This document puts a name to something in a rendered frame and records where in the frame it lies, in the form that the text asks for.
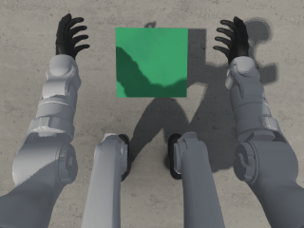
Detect left robot upper arm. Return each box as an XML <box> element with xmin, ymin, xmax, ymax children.
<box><xmin>0</xmin><ymin>142</ymin><xmax>79</xmax><ymax>228</ymax></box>

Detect robot right foot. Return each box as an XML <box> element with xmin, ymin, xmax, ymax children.
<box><xmin>167</xmin><ymin>133</ymin><xmax>182</xmax><ymax>181</ymax></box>

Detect robot right hand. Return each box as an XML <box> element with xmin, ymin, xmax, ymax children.
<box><xmin>213</xmin><ymin>16</ymin><xmax>249</xmax><ymax>65</ymax></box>

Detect carton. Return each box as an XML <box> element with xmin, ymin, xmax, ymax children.
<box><xmin>115</xmin><ymin>28</ymin><xmax>188</xmax><ymax>98</ymax></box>

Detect robot left forearm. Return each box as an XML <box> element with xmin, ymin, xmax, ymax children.
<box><xmin>12</xmin><ymin>54</ymin><xmax>82</xmax><ymax>183</ymax></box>

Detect robot right forearm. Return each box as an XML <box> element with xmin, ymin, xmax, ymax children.
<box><xmin>225</xmin><ymin>56</ymin><xmax>299</xmax><ymax>177</ymax></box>

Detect left robot shin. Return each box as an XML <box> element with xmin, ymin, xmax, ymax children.
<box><xmin>93</xmin><ymin>133</ymin><xmax>124</xmax><ymax>174</ymax></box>

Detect right robot upper arm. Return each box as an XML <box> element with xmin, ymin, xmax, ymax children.
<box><xmin>233</xmin><ymin>140</ymin><xmax>304</xmax><ymax>228</ymax></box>

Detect robot left hand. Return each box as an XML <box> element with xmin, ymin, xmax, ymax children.
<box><xmin>55</xmin><ymin>13</ymin><xmax>90</xmax><ymax>61</ymax></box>

